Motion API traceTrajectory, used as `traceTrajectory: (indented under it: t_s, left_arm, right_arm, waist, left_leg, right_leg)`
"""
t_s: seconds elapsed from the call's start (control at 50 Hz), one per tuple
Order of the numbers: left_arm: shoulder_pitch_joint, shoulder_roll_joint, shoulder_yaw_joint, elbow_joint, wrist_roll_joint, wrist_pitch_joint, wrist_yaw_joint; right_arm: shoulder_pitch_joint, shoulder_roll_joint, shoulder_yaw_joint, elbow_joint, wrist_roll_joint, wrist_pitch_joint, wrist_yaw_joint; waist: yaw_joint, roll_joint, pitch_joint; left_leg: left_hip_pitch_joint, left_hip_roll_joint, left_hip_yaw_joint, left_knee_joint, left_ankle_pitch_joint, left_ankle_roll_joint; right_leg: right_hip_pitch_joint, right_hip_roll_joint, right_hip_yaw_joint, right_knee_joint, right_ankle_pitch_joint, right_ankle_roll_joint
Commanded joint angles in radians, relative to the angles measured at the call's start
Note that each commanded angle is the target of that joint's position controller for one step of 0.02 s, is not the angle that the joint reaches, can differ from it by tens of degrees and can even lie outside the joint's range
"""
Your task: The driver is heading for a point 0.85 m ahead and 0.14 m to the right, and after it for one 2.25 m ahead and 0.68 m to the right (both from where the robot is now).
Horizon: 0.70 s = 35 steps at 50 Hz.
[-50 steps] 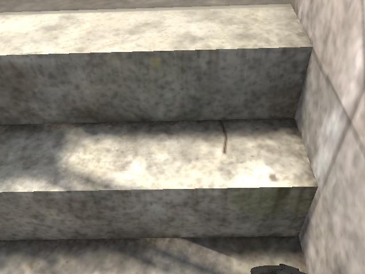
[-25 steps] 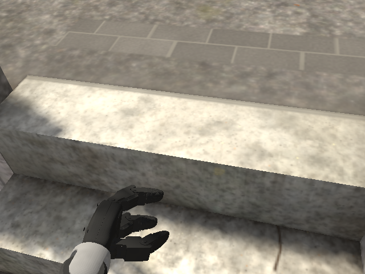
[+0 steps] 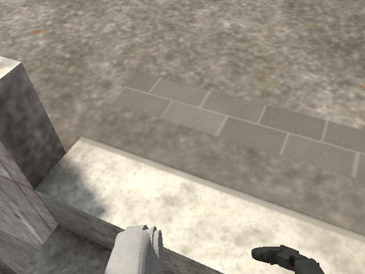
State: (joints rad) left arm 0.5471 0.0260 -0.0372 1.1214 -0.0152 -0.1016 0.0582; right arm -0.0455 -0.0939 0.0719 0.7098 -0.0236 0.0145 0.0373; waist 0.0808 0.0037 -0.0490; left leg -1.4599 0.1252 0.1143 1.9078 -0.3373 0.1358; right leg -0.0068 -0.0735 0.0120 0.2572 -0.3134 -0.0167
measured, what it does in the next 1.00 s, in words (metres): climbs: left foot 0.22 m higher, then right foot 0.21 m higher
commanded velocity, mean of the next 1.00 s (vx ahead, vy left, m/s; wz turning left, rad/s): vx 0.50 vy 0.00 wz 0.01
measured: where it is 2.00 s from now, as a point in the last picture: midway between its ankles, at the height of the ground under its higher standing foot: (246, 78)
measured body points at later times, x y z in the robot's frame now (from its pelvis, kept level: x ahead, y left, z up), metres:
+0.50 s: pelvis +0.27 +0.04 +0.21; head +0.27 +0.04 +0.66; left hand +0.53 +0.18 +0.16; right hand +0.17 -0.15 +0.05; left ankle +0.23 +0.13 -0.53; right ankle +0.38 -0.11 -0.15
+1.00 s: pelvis +0.55 -0.01 +0.39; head +0.55 -0.01 +0.84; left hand +0.48 +0.19 +0.24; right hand +0.77 -0.25 +0.32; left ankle +0.66 +0.12 -0.18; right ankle +0.47 -0.11 -0.32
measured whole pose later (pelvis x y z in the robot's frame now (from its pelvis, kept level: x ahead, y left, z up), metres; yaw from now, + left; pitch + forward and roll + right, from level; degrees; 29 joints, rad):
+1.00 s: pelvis +0.55 -0.01 +0.39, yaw +0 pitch +7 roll -3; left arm 0.47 0.15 -0.02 1.09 0.06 -0.10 -0.05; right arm 0.01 -0.25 -0.03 0.81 -0.08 -0.10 0.06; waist 0.05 0.04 -0.15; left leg -1.09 0.07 -0.08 1.47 -0.05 0.09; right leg -0.31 0.08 -0.06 0.65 -0.46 -0.05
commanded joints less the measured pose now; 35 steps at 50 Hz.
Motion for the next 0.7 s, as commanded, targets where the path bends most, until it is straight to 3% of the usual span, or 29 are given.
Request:
traceTrajectory:
  t_s: [0.02,0.04,0.06,0.08,0.1,0.12,0.14,0.16,0.2,0.22,0.26,0.28,0.3,0.32,0.34,0.36,0.38,0.4,0.42,0.46,0.48,0.5,0.52,0.54,0.56,0.6,0.66,0.68,0.7]
  left_arm:
    - [0.140,0.196,0.058,-0.038,-0.014,0.012,0.050]
    - [0.089,0.173,0.049,-0.077,-0.017,0.026,0.046]
    - [0.115,0.239,0.061,-0.084,-0.002,0.006,0.025]
    - [0.082,0.317,0.082,-0.105,-0.015,-0.027,-0.014]
    - [0.048,0.329,0.097,-0.146,-0.043,-0.061,-0.056]
    - [0.005,0.288,0.100,-0.202,-0.037,-0.076,-0.081]
    - [-0.130,0.298,0.130,-0.232,-0.021,-0.078,-0.093]
    - [-0.219,0.231,0.134,-0.300,-0.004,-0.072,-0.101]
    - [-0.393,0.075,0.088,-0.455,0.031,-0.055,-0.077]
    - [-0.421,0.015,0.059,-0.510,0.043,-0.046,-0.061]
    - [-0.352,-0.047,0.024,-0.515,0.036,-0.011,-0.039]
    - [-0.322,-0.050,0.016,-0.522,0.041,0.001,-0.031]
    - [-0.326,0.197,0.049,-0.434,0.004,0.065,-0.142]
    - [-0.330,0.209,0.057,-0.442,0.025,0.071,-0.173]
    - [-0.288,0.180,0.046,-0.414,0.040,0.087,-0.192]
    - [-0.406,-0.020,0.025,-0.480,0.009,0.051,-0.044]
    - [-0.533,-0.058,-0.006,-0.521,0.014,0.037,0.003]
    - [-0.533,0.113,-0.014,-0.504,0.036,0.069,-0.119]
    - [-0.557,0.156,0.008,-0.520,0.039,0.086,-0.158]
    - [-0.659,0.193,0.005,-0.534,0.008,0.118,-0.179]
    - [-0.720,0.205,0.003,-0.540,0.009,0.138,-0.171]
    - [-0.806,0.197,-0.007,-0.544,0.018,0.152,-0.156]
    - [-0.795,0.154,-0.020,-0.532,0.028,0.156,-0.142]
    - [-0.778,0.125,-0.027,-0.513,0.047,0.151,-0.146]
    - [-0.823,0.138,-0.032,-0.531,0.054,0.149,-0.155]
    - [-0.847,0.149,-0.034,-0.559,0.049,0.158,-0.171]
    - [-0.717,0.174,-0.029,-0.531,0.059,0.145,-0.175]
    - [-0.615,0.191,-0.022,-0.503,0.059,0.130,-0.162]
    - [-0.395,0.236,-0.004,-0.408,0.051,0.112,-0.144]
  right_arm:
    - [-0.175,0.007,-0.003,-0.166,0.018,0.014,-0.005]
    - [-0.107,0.043,0.001,-0.143,0.029,0.010,0.003]
    - [0.038,0.016,-0.026,-0.124,0.027,0.005,0.001]
    - [0.217,-0.066,-0.066,-0.103,0.015,-0.002,-0.012]
    - [0.324,-0.117,-0.104,-0.046,0.013,-0.014,-0.034]
    - [0.392,-0.196,-0.143,-0.036,-0.010,-0.010,-0.049]
    - [0.437,-0.266,-0.178,-0.026,-0.013,0.022,-0.060]
    - [0.333,-0.276,-0.186,-0.021,0.001,0.026,-0.052]
    - [0.258,-0.154,-0.161,0.096,-0.018,-0.017,-0.067]
    - [0.284,-0.063,-0.134,0.172,-0.034,-0.042,-0.068]
    - [0.287,0.015,-0.111,0.240,-0.045,-0.071,-0.057]
    - [0.295,0.009,-0.111,0.257,-0.042,-0.092,-0.044]
    - [0.244,-0.040,-0.068,0.215,-0.099,-0.087,0.049]
    - [0.182,-0.145,-0.104,0.223,-0.079,-0.092,0.064]
    - [0.184,-0.154,-0.100,0.259,-0.078,-0.094,0.065]
    - [0.404,-0.087,-0.120,0.318,-0.005,-0.140,0.001]
    - [0.483,-0.058,-0.097,0.366,0.008,-0.156,-0.016]
    - [0.507,-0.048,-0.060,0.418,-0.160,-0.111,0.042]
    - [0.484,-0.141,-0.080,0.408,-0.191,-0.102,0.068]
    - [0.588,-0.140,-0.063,0.430,-0.165,-0.088,0.070]
    - [0.621,-0.134,-0.055,0.428,-0.148,-0.087,0.076]
    - [0.685,-0.097,-0.034,0.451,-0.150,-0.092,0.087]
    - [0.744,-0.088,-0.026,0.456,-0.132,-0.100,0.090]
    - [0.687,-0.079,-0.017,0.424,-0.106,-0.109,0.093]
    - [0.649,-0.084,-0.012,0.416,-0.096,-0.116,0.102]
    - [0.634,-0.197,-0.028,0.401,-0.049,-0.131,0.102]
    - [0.595,-0.368,-0.106,0.364,-0.009,-0.147,0.101]
    - [0.588,-0.370,-0.121,0.344,-0.024,-0.146,0.102]
    - [0.582,-0.309,-0.124,0.323,-0.047,-0.151,0.101]
  waist:
    - [0.014,-0.109,0.157]
    - [-0.026,-0.131,0.065]
    - [-0.092,-0.216,-0.103]
    - [-0.182,-0.273,-0.219]
    - [-0.215,-0.278,-0.286]
    - [-0.240,-0.069,-0.278]
    - [-0.310,0.120,-0.286]
    - [-0.258,0.126,-0.268]
    - [-0.143,0.039,-0.044]
    - [-0.097,0.061,0.019]
    - [-0.013,0.023,0.067]
    - [0.017,0.026,0.088]
    - [-0.057,-0.140,0.204]
    - [-0.002,-0.021,0.188]
    - [0.027,0.058,0.167]
    - [-0.020,0.093,0.047]
    - [-0.067,-0.021,0.125]
    - [-0.062,-0.106,0.085]
    - [-0.046,-0.026,0.081]
    - [-0.095,0.075,0.030]
    - [-0.103,0.108,0.000]
    - [-0.142,0.088,0.006]
    - [-0.144,0.103,-0.009]
    - [-0.118,0.124,-0.042]
    - [-0.109,0.124,-0.046]
    - [-0.063,0.210,-0.126]
    - [-0.020,0.254,-0.181]
    - [-0.006,0.259,-0.264]
    - [0.021,0.125,-0.366]
  left_leg:
    - [0.258,-0.024,0.141,-0.400,-0.260,0.014]
    - [0.545,-0.091,0.182,-0.557,-0.271,0.035]
    - [0.861,-0.199,0.183,-0.568,-0.316,0.051]
    - [1.063,-0.224,0.121,-0.689,-0.251,0.073]
    - [1.238,-0.172,-0.070,-0.721,-0.261,0.092]
    - [1.332,0.009,-0.480,-0.958,-0.541,0.157]
    - [1.261,0.144,-0.921,-1.370,-0.730,0.228]
    - [1.118,0.193,-1.039,-1.510,-0.773,0.248]
    - [0.947,0.174,-0.804,-1.415,-0.678,0.137]
    - [0.898,0.166,-0.740,-1.403,-0.580,0.117]
    - [0.865,0.151,-0.565,-1.423,-0.349,0.071]
    - [0.881,0.138,-0.466,-1.472,-0.245,0.061]
    - [0.760,0.168,-0.548,-1.589,-0.277,0.131]
    - [0.775,0.170,-0.455,-1.643,-0.207,0.165]
    - [0.816,0.190,-0.494,-1.694,-0.204,0.213]
    - [1.101,0.196,-0.378,-1.639,-0.114,0.118]
    - [1.145,0.162,-0.307,-1.644,-0.041,0.074]
    - [1.158,0.105,-0.355,-1.583,-0.137,0.054]
    - [1.111,0.069,-0.206,-1.642,-0.105,0.047]
    - [1.121,0.077,-0.163,-1.712,0.024,0.108]
    - [1.170,0.095,-0.133,-1.769,0.076,0.137]
    - [1.205,0.131,-0.176,-1.810,0.109,0.145]
    - [1.297,0.135,-0.177,-1.807,0.197,0.128]
    - [1.260,0.123,-0.113,-1.821,0.296,0.114]
    - [1.156,0.120,-0.077,-1.868,0.424,0.126]
    - [1.162,0.144,-0.048,-1.830,1.046,0.161]
    - [1.673,0.252,-0.100,-1.620,1.727,0.184]
    - [1.689,0.232,-0.085,-1.514,2.002,0.171]
    - [1.369,0.148,-0.102,-1.299,1.898,0.102]
  right_leg:
    - [0.058,-0.170,0.048,-0.341,0.474,-0.227]
    - [0.004,-0.127,-0.048,-0.227,0.912,-0.221]
    - [-0.003,-0.201,-0.053,-0.019,1.575,-0.215]
    - [0.019,-0.242,-0.041,0.195,1.806,-0.190]
    - [-0.184,-0.152,-0.053,0.372,1.637,-0.157]
    - [-0.431,-0.070,-0.015,0.649,1.359,-0.121]
    - [-0.530,0.109,-0.010,1.097,0.604,-0.101]
    - [-0.613,0.138,0.088,1.618,0.325,-0.069]
    - [-0.866,0.116,0.113,1.877,0.366,-0.107]
    - [-0.952,0.120,0.139,1.971,0.338,-0.137]
    - [-1.066,0.128,0.172,2.091,0.298,-0.144]
    - [-1.122,0.109,0.175,2.042,0.225,-0.133]
    - [-1.176,0.099,0.318,1.906,0.335,-0.260]
    - [-1.192,0.135,0.269,1.965,0.274,-0.282]
    - [-1.295,0.147,0.244,2.158,0.278,-0.289]
    - [-1.392,0.177,0.102,2.379,0.115,-0.167]
    - [-1.511,0.142,0.106,2.354,0.042,-0.143]
    - [-1.613,0.108,0.230,2.164,0.350,-0.303]
    - [-1.577,0.098,0.132,2.036,0.394,-0.311]
    - [-1.568,0.067,0.069,1.978,0.340,-0.294]
    - [-1.570,0.044,-0.046,1.930,0.244,-0.278]
    - [-1.596,0.007,-0.067,1.861,0.190,-0.264]
    - [-1.602,-0.011,-0.062,1.831,0.162,-0.256]
    - [-1.462,-0.015,-0.129,1.768,0.153,-0.249]
    - [-1.294,-0.012,-0.151,1.640,0.124,-0.259]
    - [-1.022,0.070,-0.187,1.449,-0.078,-0.189]
    - [-1.043,0.165,-0.203,1.013,-0.447,-0.116]
    - [-0.888,0.177,-0.181,0.996,-0.273,-0.138]
    - [-0.506,0.128,0.031,0.964,0.061,-0.222]
Keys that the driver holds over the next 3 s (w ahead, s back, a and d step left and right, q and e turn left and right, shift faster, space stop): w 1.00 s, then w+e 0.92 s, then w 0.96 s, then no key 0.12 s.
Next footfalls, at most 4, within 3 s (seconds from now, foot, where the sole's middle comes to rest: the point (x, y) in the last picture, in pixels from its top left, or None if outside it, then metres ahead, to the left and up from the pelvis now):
0.08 left None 0.27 0.13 -0.57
0.68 right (261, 222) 0.51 -0.11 -0.36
1.18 left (180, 131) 0.83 0.13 -0.36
1.72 right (277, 92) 1.02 -0.20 -0.36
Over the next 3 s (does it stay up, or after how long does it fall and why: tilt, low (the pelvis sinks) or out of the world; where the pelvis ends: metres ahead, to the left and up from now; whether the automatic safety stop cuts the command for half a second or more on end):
stays up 1.47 -0.40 0.43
